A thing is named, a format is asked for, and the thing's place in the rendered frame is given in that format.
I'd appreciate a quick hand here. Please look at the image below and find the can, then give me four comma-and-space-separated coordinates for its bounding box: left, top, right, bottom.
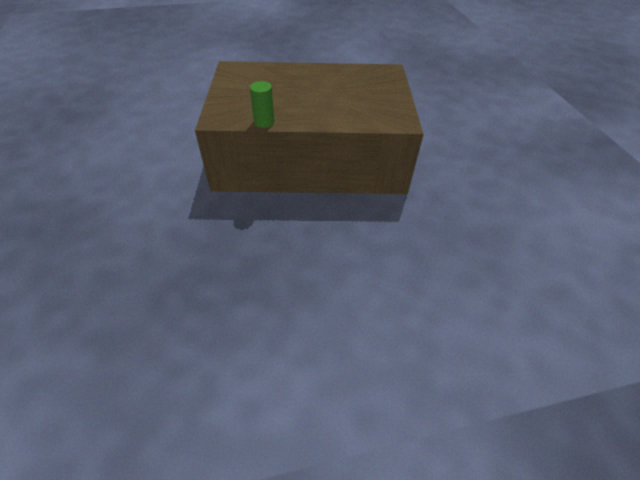
250, 81, 274, 128

